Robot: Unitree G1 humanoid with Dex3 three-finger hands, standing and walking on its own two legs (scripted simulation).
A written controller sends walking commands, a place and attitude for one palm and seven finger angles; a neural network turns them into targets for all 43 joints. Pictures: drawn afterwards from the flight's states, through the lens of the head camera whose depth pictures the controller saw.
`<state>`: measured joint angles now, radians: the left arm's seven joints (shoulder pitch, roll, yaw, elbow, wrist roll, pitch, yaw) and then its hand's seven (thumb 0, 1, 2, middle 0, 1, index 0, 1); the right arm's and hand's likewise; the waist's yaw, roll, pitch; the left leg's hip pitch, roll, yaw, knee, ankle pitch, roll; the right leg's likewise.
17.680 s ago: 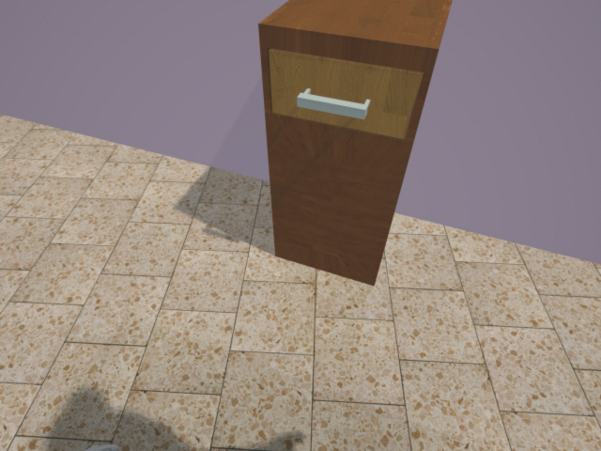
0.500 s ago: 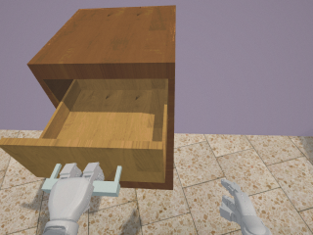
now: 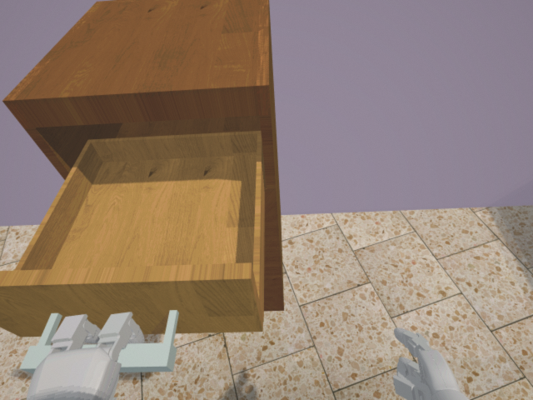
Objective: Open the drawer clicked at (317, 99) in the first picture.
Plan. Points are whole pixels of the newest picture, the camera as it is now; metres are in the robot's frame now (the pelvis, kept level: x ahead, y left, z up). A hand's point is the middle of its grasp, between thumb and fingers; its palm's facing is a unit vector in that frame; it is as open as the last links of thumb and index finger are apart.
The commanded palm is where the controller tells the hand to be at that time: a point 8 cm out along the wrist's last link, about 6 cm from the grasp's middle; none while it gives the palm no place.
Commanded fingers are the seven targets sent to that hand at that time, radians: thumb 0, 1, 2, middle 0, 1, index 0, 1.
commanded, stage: pull the drawer open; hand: left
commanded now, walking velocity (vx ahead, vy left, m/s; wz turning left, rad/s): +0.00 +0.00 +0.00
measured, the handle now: (107, 338) +0.18 +0.23 +0.05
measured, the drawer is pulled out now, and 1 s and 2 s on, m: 0.30 0.30 0.30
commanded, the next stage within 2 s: open the thumb to release the handle in 0.06 s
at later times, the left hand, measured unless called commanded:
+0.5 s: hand (88, 383) +0.14 +0.24 +0.04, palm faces +0.01 -0.11 -0.99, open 8.7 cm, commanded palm +0.11 +0.23 +0.09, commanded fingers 0.00 -0.36 0.36 -0.31 -1.22 -0.31 -1.22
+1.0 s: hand (102, 380) +0.14 +0.23 +0.03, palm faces +0.06 -0.12 -0.99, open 13.7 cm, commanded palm +0.12 +0.22 +0.09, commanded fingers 0.00 -0.50 0.30 -0.30 -1.20 -0.30 -1.20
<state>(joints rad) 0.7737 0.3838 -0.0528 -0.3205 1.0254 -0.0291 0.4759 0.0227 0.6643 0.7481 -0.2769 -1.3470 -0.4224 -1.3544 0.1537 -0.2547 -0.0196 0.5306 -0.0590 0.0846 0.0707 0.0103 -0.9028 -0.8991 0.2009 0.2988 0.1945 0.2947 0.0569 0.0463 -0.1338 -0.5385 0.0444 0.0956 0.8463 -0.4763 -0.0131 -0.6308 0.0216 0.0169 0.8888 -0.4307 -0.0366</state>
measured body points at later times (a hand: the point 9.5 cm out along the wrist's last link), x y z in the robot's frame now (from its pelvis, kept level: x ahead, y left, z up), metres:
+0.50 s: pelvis -0.01 +0.00 +0.01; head +0.01 -0.04 +0.46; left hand +0.13 +0.24 +0.09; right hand +0.21 -0.20 -0.09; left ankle -0.03 +0.13 -0.70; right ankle +0.00 -0.10 -0.70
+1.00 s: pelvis -0.01 +0.01 +0.00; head +0.01 -0.02 +0.45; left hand +0.13 +0.23 +0.09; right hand +0.20 -0.18 -0.10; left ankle -0.03 +0.13 -0.70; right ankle +0.00 -0.10 -0.70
